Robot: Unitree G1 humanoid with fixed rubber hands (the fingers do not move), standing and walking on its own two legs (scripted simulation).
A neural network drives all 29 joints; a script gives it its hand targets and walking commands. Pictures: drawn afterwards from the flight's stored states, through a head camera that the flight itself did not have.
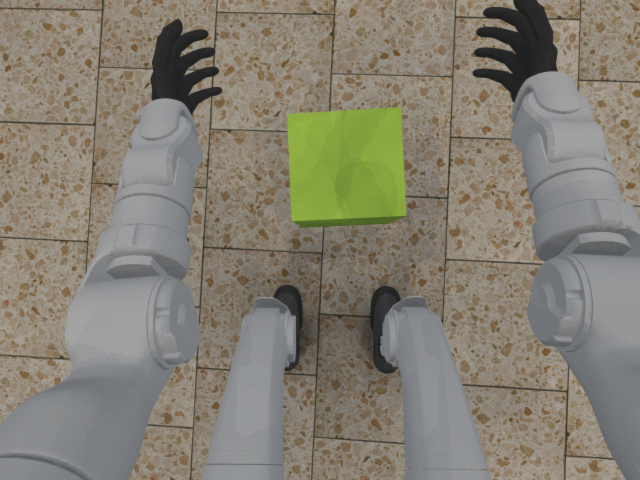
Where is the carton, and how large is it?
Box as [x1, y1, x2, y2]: [287, 107, 405, 227]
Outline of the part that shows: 400,107 287,114 292,221 304,227 389,223 405,215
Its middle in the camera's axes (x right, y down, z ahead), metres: +0.05 -0.13 +0.84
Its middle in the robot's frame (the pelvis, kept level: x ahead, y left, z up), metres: +0.49 -0.01 -0.51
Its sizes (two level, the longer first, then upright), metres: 0.210 0.200 0.250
